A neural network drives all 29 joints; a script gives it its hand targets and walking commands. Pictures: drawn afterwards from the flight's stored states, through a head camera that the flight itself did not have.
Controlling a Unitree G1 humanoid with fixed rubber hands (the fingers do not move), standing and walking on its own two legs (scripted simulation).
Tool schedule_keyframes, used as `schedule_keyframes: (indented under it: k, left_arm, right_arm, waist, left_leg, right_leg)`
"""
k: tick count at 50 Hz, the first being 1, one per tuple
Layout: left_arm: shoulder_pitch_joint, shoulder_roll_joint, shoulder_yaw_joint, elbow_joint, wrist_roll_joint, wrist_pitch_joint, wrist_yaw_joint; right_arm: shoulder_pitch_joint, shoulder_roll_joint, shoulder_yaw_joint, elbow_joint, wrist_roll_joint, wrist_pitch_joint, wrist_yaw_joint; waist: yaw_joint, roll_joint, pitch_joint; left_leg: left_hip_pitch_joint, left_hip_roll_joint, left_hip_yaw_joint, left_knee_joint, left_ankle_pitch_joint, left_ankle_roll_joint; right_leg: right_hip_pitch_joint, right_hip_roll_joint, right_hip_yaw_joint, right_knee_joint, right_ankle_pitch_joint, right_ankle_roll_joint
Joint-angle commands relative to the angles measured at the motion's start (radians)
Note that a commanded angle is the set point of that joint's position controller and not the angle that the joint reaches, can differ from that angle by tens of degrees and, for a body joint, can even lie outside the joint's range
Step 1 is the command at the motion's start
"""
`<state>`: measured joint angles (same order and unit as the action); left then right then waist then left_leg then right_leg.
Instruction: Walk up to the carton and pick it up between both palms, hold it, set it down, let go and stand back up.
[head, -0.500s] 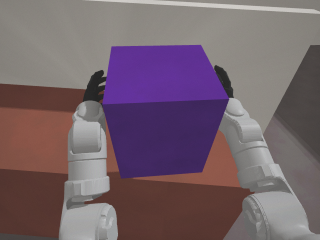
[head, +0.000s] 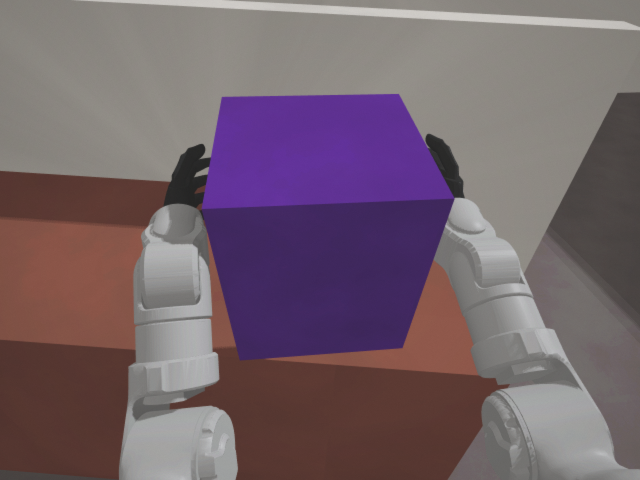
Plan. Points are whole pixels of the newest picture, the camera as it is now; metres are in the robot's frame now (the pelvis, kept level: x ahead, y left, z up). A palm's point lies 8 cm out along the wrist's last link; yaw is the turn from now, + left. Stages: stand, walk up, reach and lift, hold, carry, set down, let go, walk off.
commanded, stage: hold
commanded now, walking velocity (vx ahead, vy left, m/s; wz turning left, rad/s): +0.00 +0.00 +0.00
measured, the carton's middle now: (317, 230) +0.37 +0.01 +0.18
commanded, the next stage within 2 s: none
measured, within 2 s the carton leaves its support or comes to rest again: neither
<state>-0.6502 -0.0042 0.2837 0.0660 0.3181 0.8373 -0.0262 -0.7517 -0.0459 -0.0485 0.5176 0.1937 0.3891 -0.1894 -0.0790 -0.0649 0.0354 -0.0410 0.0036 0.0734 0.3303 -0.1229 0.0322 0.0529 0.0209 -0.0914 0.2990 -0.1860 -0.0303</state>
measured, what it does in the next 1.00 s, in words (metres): stands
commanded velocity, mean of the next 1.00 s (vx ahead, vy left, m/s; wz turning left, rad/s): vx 0.00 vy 0.00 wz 0.00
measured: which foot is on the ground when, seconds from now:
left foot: down 0.00-1.00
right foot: down 0.00-1.00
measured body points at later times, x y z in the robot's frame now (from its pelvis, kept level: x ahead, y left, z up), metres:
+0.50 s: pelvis +0.00 +0.00 +0.00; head -0.05 +0.03 +0.45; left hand +0.38 +0.16 +0.21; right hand +0.38 -0.14 +0.22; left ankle +0.05 +0.10 -0.75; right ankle +0.00 -0.09 -0.75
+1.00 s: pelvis +0.00 +0.00 +0.00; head -0.05 +0.03 +0.45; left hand +0.37 +0.17 +0.21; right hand +0.38 -0.14 +0.22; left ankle +0.05 +0.10 -0.75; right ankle +0.00 -0.09 -0.75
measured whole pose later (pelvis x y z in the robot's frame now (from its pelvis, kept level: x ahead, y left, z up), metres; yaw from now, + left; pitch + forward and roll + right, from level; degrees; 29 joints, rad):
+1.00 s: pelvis +0.00 +0.00 +0.00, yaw +0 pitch -10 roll -1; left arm -0.63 0.00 0.27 0.04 0.31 0.82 -0.02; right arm -0.72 -0.05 -0.04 0.48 0.20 0.37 -0.19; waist -0.08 -0.06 0.04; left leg -0.05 0.00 0.07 0.34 -0.13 0.03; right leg 0.05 0.02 -0.09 0.30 -0.19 -0.03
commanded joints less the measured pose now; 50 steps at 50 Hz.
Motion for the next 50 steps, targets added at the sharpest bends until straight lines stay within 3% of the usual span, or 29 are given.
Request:
schedule_keyframes:
  k: [1, 5, 8, 11, 13, 16, 20, 23, 25, 28, 30, 31, 33, 34, 35, 39, 43, 45, 47, 48, 49, 50]
  left_arm:
    - [-0.684, -0.512, -0.470, -0.127, -0.173, -0.072, -0.133]
    - [-0.674, -0.505, -0.473, -0.121, -0.164, -0.077, -0.138]
    - [-0.672, -0.507, -0.481, -0.153, -0.169, -0.079, -0.141]
    - [-0.693, -0.490, -0.444, -0.087, -0.153, -0.079, -0.141]
    - [-0.711, -0.498, -0.447, -0.095, -0.161, -0.087, -0.135]
    - [-0.740, -0.518, -0.467, -0.080, -0.183, -0.099, -0.116]
    - [-0.680, -0.517, -0.465, -0.075, -0.174, -0.098, -0.112]
    - [-0.673, -0.501, -0.429, -0.071, -0.150, -0.087, -0.124]
    - [-0.658, -0.493, -0.431, -0.057, -0.143, -0.082, -0.132]
    - [-0.689, -0.504, -0.496, -0.165, -0.187, -0.094, -0.126]
    - [-0.684, -0.510, -0.488, -0.140, -0.185, -0.091, -0.124]
    - [-0.683, -0.514, -0.489, -0.147, -0.172, -0.089, -0.123]
    - [-0.658, -0.497, -0.480, -0.139, -0.163, -0.081, -0.128]
    - [-0.664, -0.502, -0.479, -0.138, -0.155, -0.078, -0.131]
    - [-0.669, -0.500, -0.484, -0.141, -0.157, -0.080, -0.132]
    - [-0.656, -0.527, -0.513, -0.185, -0.180, -0.078, -0.125]
    - [-0.652, -0.492, -0.442, -0.100, -0.151, -0.074, -0.135]
    - [-0.673, -0.502, -0.468, -0.154, -0.172, -0.085, -0.133]
    - [-0.680, -0.517, -0.506, -0.190, -0.188, -0.088, -0.119]
    - [-0.683, -0.519, -0.510, -0.169, -0.192, -0.087, -0.116]
    - [-0.663, -0.514, -0.495, -0.160, -0.179, -0.083, -0.116]
    - [-0.642, -0.508, -0.479, -0.104, -0.166, -0.074, -0.122]
  right_arm:
    - [-0.789, 0.554, 0.339, -0.311, 0.075, -0.073, 0.075]
    - [-0.763, 0.540, 0.334, -0.299, 0.070, -0.075, 0.073]
    - [-0.751, 0.556, 0.351, -0.304, 0.080, -0.071, 0.072]
    - [-0.767, 0.550, 0.313, -0.237, 0.049, -0.067, 0.079]
    - [-0.793, 0.557, 0.307, -0.266, 0.048, -0.080, 0.089]
    - [-0.831, 0.568, 0.308, -0.268, 0.043, -0.095, 0.098]
    - [-0.821, 0.568, 0.348, -0.294, 0.070, -0.098, 0.090]
    - [-0.785, 0.551, 0.337, -0.255, 0.061, -0.089, 0.081]
    - [-0.783, 0.552, 0.331, -0.260, 0.059, -0.089, 0.077]
    - [-0.776, 0.575, 0.369, -0.330, 0.094, -0.091, 0.071]
    - [-0.779, 0.568, 0.368, -0.317, 0.089, -0.082, 0.066]
    - [-0.749, 0.551, 0.351, -0.278, 0.085, -0.074, 0.069]
    - [-0.719, 0.532, 0.324, -0.257, 0.077, -0.070, 0.071]
    - [-0.734, 0.543, 0.335, -0.271, 0.076, -0.073, 0.076]
    - [-0.732, 0.545, 0.332, -0.270, 0.069, -0.074, 0.077]
    - [-0.765, 0.553, 0.363, -0.360, 0.089, -0.087, 0.073]
    - [-0.761, 0.547, 0.338, -0.284, 0.066, -0.074, 0.075]
    - [-0.781, 0.569, 0.354, -0.335, 0.070, -0.087, 0.079]
    - [-0.768, 0.566, 0.367, -0.340, 0.087, -0.088, 0.079]
    - [-0.772, 0.563, 0.363, -0.338, 0.090, -0.087, 0.077]
    - [-0.781, 0.568, 0.374, -0.353, 0.093, -0.087, 0.074]
    - [-0.766, 0.545, 0.354, -0.319, 0.074, -0.079, 0.072]
  waist:
    - [-0.011, 0.098, -0.440]
    - [-0.028, 0.124, -0.432]
    - [-0.032, 0.107, -0.446]
    - [-0.021, 0.099, -0.362]
    - [-0.014, 0.106, -0.406]
    - [-0.011, 0.109, -0.445]
    - [0.004, 0.087, -0.477]
    - [0.016, 0.076, -0.421]
    - [0.006, 0.074, -0.402]
    - [-0.020, 0.099, -0.500]
    - [-0.015, 0.102, -0.462]
    - [-0.027, 0.129, -0.424]
    - [-0.037, 0.119, -0.402]
    - [-0.021, 0.119, -0.412]
    - [-0.033, 0.132, -0.407]
    - [-0.025, 0.115, -0.486]
    - [-0.005, 0.079, -0.369]
    - [-0.002, 0.074, -0.447]
    - [-0.006, 0.112, -0.479]
    - [-0.018, 0.108, -0.474]
    - [0.001, 0.090, -0.472]
    - [-0.015, 0.101, -0.420]
  left_leg:
    - [0.207, 0.003, -0.048, -0.006, 0.173, -0.026]
    - [0.231, 0.000, -0.042, 0.002, 0.197, -0.030]
    - [0.226, -0.006, -0.044, 0.005, 0.200, -0.028]
    - [0.171, -0.003, -0.041, -0.027, 0.079, -0.018]
    - [0.172, -0.003, -0.043, -0.040, 0.042, -0.012]
    - [0.182, 0.006, -0.053, -0.033, 0.066, -0.010]
    - [0.220, 0.002, -0.046, 0.001, 0.180, -0.008]
    - [0.188, 0.000, -0.037, -0.017, 0.128, -0.007]
    - [0.177, -0.002, -0.033, -0.018, 0.140, -0.004]
    - [0.228, -0.009, -0.047, 0.015, 0.236, -0.023]
    - [0.215, -0.009, -0.053, 0.012, 0.218, -0.024]
    - [0.217, -0.004, -0.053, 0.004, 0.204, -0.029]
    - [0.222, -0.001, -0.054, -0.012, 0.164, -0.037]
    - [0.215, -0.002, -0.050, -0.016, 0.149, -0.032]
    - [0.205, -0.003, -0.050, -0.012, 0.159, -0.030]
    - [0.257, -0.004, -0.052, 0.019, 0.270, -0.041]
    - [0.178, -0.004, -0.040, -0.025, 0.108, -0.013]
    - [0.205, -0.005, -0.041, -0.012, 0.164, -0.013]
    - [0.239, 0.004, -0.055, 0.007, 0.238, -0.028]
    - [0.246, -0.001, -0.051, 0.017, 0.230, -0.032]
    - [0.240, -0.001, -0.050, 0.014, 0.229, -0.023]
    - [0.229, -0.004, -0.043, -0.004, 0.165, -0.026]
  right_leg:
    - [-0.055, 0.021, 0.015, -0.050, 0.149, 0.069]
    - [-0.066, 0.013, 0.020, -0.051, 0.173, 0.070]
    - [-0.059, 0.012, 0.022, -0.049, 0.190, 0.070]
    - [-0.077, 0.006, 0.015, -0.064, 0.074, 0.070]
    - [-0.082, 0.004, 0.017, -0.057, 0.054, 0.064]
    - [-0.102, 0.008, 0.016, -0.051, 0.059, 0.065]
    - [-0.070, 0.012, 0.026, -0.045, 0.157, 0.067]
    - [-0.056, 0.009, 0.023, -0.057, 0.123, 0.072]
    - [-0.056, 0.003, 0.031, -0.061, 0.141, 0.075]
    - [-0.032, 0.010, 0.029, -0.040, 0.240, 0.074]
    - [-0.057, 0.006, 0.028, -0.049, 0.220, 0.082]
    - [-0.063, 0.008, 0.026, -0.053, 0.187, 0.075]
    - [-0.078, 0.011, 0.013, -0.057, 0.140, 0.065]
    - [-0.068, 0.010, 0.008, -0.055, 0.129, 0.069]
    - [-0.074, 0.005, 0.021, -0.054, 0.147, 0.066]
    - [-0.048, 0.018, 0.010, -0.036, 0.228, 0.071]
    - [-0.075, 0.004, 0.019, -0.062, 0.109, 0.077]
    - [-0.052, 0.009, 0.020, -0.049, 0.159, 0.076]
    - [-0.063, 0.018, 0.018, -0.038, 0.202, 0.067]
    - [-0.080, 0.013, 0.018, -0.044, 0.196, 0.070]
    - [-0.069, 0.013, 0.020, -0.048, 0.207, 0.074]
    - [-0.089, 0.011, 0.018, -0.058, 0.153, 0.078]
